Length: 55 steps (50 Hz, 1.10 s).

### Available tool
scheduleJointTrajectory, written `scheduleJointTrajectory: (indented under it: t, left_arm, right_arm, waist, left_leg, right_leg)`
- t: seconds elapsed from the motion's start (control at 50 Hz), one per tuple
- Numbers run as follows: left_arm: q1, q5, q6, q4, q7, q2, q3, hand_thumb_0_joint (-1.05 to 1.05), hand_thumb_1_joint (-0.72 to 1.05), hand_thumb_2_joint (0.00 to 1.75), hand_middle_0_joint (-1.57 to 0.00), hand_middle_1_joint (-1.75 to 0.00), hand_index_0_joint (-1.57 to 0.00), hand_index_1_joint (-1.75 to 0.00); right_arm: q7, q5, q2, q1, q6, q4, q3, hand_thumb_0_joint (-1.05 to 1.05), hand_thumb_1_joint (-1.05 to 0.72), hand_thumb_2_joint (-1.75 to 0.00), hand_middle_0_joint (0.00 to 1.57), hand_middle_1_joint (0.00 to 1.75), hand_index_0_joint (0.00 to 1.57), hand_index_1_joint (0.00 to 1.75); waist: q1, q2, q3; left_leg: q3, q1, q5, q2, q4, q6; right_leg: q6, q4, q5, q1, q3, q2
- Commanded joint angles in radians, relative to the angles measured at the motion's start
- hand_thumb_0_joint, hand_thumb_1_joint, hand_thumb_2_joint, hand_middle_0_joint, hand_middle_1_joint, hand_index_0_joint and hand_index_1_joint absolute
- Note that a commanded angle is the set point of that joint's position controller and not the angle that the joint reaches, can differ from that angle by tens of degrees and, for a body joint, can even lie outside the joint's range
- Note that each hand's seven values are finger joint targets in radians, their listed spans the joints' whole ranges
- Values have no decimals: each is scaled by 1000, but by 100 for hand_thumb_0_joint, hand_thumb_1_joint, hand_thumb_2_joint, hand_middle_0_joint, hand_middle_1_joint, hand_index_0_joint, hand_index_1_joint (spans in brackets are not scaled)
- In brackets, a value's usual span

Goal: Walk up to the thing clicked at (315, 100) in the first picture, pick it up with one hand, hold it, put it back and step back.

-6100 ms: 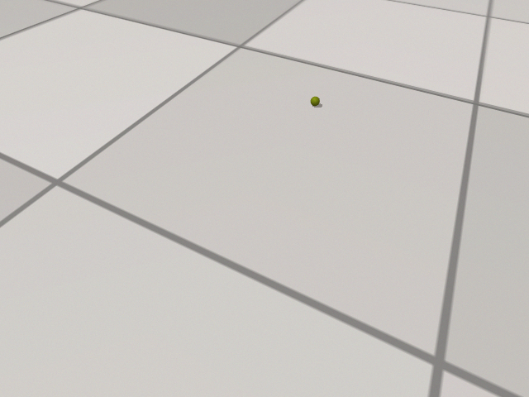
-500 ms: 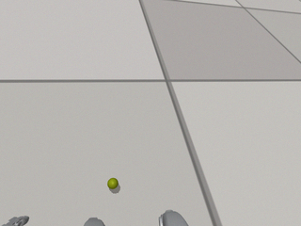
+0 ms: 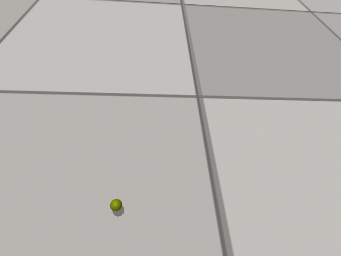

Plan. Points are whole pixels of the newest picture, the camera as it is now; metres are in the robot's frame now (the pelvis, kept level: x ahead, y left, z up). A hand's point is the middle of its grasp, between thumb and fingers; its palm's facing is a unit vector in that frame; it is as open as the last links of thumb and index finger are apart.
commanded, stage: walk up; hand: left
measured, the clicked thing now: (116, 205) +0.47 +0.30 -0.72
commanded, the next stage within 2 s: none
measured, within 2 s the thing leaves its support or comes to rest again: neither
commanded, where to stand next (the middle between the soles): +0.11 +0.01 m, yaw +2 degrees
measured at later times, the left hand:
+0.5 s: hand out of the picture +0.05 +0.22 -0.12, palm faces +0.04 -0.90 -0.43, open 7.3 cm
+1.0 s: hand out of the picture +0.07 +0.26 -0.14, palm faces +0.03 -0.94 -0.33, open 7.3 cm
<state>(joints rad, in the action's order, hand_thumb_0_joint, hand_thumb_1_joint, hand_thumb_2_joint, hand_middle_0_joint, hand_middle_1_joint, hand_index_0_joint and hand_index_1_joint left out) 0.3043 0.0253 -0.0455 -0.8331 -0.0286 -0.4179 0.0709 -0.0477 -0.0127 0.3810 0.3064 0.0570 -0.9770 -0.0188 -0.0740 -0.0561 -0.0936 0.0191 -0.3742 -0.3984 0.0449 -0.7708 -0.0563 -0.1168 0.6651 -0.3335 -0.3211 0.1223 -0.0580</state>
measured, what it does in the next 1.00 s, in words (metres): steps on the spot: left foot, then right foot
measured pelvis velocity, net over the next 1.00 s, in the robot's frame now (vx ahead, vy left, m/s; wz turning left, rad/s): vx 0.01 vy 0.00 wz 0.03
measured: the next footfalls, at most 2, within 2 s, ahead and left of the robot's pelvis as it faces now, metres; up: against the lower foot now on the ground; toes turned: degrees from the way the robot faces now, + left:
left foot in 0.04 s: +0.05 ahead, +0.10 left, +0.00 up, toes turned +1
right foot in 0.20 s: +0.05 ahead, -0.14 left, +0.00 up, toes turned +1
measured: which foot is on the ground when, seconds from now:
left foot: up 0.00-0.02, down 0.04-0.26, up 0.28-0.62, down 0.64-1.00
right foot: down 0.00-0.08, up 0.10-0.18, down 0.20-1.00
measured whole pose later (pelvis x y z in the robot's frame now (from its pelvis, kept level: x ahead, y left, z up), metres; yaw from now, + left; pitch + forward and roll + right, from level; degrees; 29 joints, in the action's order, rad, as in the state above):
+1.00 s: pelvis +0.01 +0.00 +0.02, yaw +2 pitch -2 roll -1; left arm 0.14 0.00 0.03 -1.13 0.00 -0.36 0.01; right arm 0.03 -0.02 0.33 0.07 0.00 -1.12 -0.02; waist -0.01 -0.01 -0.05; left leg 0.04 -0.21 -0.21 -0.01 -0.46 -0.02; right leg 0.03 0.39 -0.23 -0.13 0.01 0.02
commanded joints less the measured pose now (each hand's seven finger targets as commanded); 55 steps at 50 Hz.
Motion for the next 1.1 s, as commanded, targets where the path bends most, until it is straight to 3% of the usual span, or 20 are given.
scheduleJointTrajectory:
  t: [0.0,0.04,0.06,0.08,0.14,0.18,0.2,0.22,0.24,0.26,0.34,0.42,0.52,0.6,0.64,0.68,0.78,0.84,0.98,1.08]
  left_arm:
    - [-82,-11,55,72,23,-203,30,0,90,90,-20,-30,-20,-30]
    - [-87,-13,64,63,21,-166,19,0,90,90,-20,-30,-20,-30]
    - [-65,-12,56,32,23,-182,35,0,90,90,-20,-30,-20,-30]
    - [-68,-3,55,18,25,-224,53,0,90,90,-20,-30,-20,-30]
    - [-75,-8,62,-3,12,-182,43,0,90,90,-20,-30,-20,-30]
    - [-64,-9,86,-25,19,-155,25,0,90,90,-20,-30,-20,-30]
    - [-51,-6,105,-43,29,-178,29,0,90,90,-20,-30,-20,-30]
    - [-18,1,127,-56,45,-231,38,0,90,90,-20,-30,-20,-30]
    - [-55,-15,129,-69,49,-285,48,0,90,90,-20,-30,-20,-30]
    - [-75,-15,132,-65,49,-287,49,0,90,90,-20,-30,-20,-30]
    - [-43,-15,147,-111,71,-232,30,0,90,90,-20,-30,-20,-30]
    - [-75,-14,140,-109,76,-214,23,0,90,90,-20,-30,-20,-30]
    - [-120,-14,127,-107,75,-204,15,0,90,90,-20,-30,-20,-30]
    - [-202,-19,111,-97,62,-202,7,0,90,90,-20,-30,-20,-30]
    - [-162,-29,107,-95,54,-140,-15,0,90,90,-20,-30,-20,-30]
    - [-126,-39,94,-142,57,-145,-15,0,90,90,-20,-30,-20,-30]
    - [-143,-19,104,-200,46,-170,-11,0,90,90,-20,-30,-20,-30]
    - [-173,-17,105,-215,47,-173,-19,0,90,90,-20,-30,-20,-30]
    - [-209,-23,109,-249,48,-155,-29,0,90,90,-20,-30,-20,-30]
    - [-237,-18,104,-259,49,-154,-35,0,90,90,-20,-30,-20,-30]
  right_arm:
    - [-9,9,225,22,22,65,-61,0,-90,-90,20,30,20,30]
    - [-11,-1,289,41,27,78,-80,0,-90,-90,20,30,20,30]
    - [-10,8,322,-10,24,87,-83,0,-90,-90,20,30,20,30]
    - [-12,16,328,-52,23,93,-96,0,-90,-90,20,30,20,30]
    - [-1,3,268,-97,17,99,-66,0,-90,-90,20,30,20,30]
    - [19,3,245,-159,5,96,-59,0,-90,-90,20,30,20,30]
    - [27,4,216,-172,-7,92,-49,0,-90,-90,20,30,20,30]
    - [34,6,181,-163,-19,99,-39,0,-90,-90,20,30,20,30]
    - [25,-3,203,-150,-32,85,-47,0,-90,-90,20,30,20,30]
    - [23,-10,235,-149,-36,67,-58,0,-90,-90,20,30,20,30]
    - [41,8,192,-194,-48,49,-48,0,-90,-90,20,30,20,30]
    - [45,11,171,-179,-70,22,-47,0,-90,-90,20,30,20,30]
    - [51,4,167,-235,-78,3,-53,0,-90,-90,20,30,20,30]
    - [55,-7,172,-202,-60,-35,-59,0,-90,-90,20,30,20,30]
    - [46,-20,238,-188,-42,-44,-72,0,-90,-90,20,30,20,30]
    - [49,-6,273,-272,-41,-30,-68,0,-90,-90,20,30,20,30]
    - [58,-3,201,-312,-51,-41,-41,0,-90,-90,20,30,20,30]
    - [61,0,196,-320,-50,-56,-40,0,-90,-90,20,30,20,30]
    - [54,8,184,-299,-33,-89,-41,0,-90,-90,20,30,20,30]
    - [52,7,189,-309,-36,-95,-49,0,-90,-90,20,30,20,30]
  waist:
    - [75,20,77]
    - [102,130,113]
    - [79,158,106]
    - [70,138,92]
    - [59,93,84]
    - [35,120,88]
    - [26,94,82]
    - [22,-13,91]
    - [39,-27,60]
    - [46,30,20]
    - [40,14,58]
    - [45,-106,114]
    - [54,-132,82]
    - [98,-60,87]
    - [93,112,158]
    - [57,188,140]
    - [51,174,85]
    - [58,157,69]
    - [67,97,133]
    - [76,80,147]
  left_leg:
    - [-86,205,204,-60,258,-39]
    - [-401,348,206,-270,326,-143]
    - [-556,245,195,-418,331,-277]
    - [-598,120,161,-475,323,-314]
    - [-379,96,175,-321,312,-220]
    - [-228,23,180,-206,237,-89]
    - [-151,-58,256,-147,126,-38]
    - [-83,-179,236,-54,-57,19]
    - [-60,-197,-76,-73,-53,27]
    - [-81,-158,-131,-101,-89,29]
    - [-107,-178,-5,-90,-48,17]
    - [-66,-79,87,-86,-33,29]
    - [-33,30,114,-93,81,26]
    - [-14,224,170,-86,291,21]
    - [-194,352,292,-219,400,-19]
    - [-332,196,31,-341,459,-132]
    - [-168,78,-13,-189,450,-11]
    - [-169,116,-30,-183,469,2]
    - [-125,256,361,-186,436,10]
    - [-109,283,378,-183,450,13]
  right_leg:
    - [106,-190,334,-26,-330,309]
    - [216,8,264,-195,-220,170]
    - [231,111,-66,-151,-167,101]
    - [196,197,-161,-60,-267,140]
    - [151,80,-148,-37,-186,92]
    - [111,-174,28,110,-161,74]
    - [92,-244,90,193,-251,116]
    - [34,-321,153,265,-526,277]
    - [-44,-334,133,208,-630,416]
    - [-86,-327,157,138,-671,458]
    - [114,-280,645,305,-414,323]
    - [114,-254,778,299,-289,267]
    - [76,-282,580,185,-249,252]
    - [18,-244,232,29,-249,256]
    - [86,-138,144,-33,-196,174]
    - [103,-89,-131,47,-110,79]
    - [93,-276,35,181,-187,118]
    - [85,-319,11,141,-204,137]
    - [104,-353,235,184,-196,162]
    - [109,-369,256,194,-184,169]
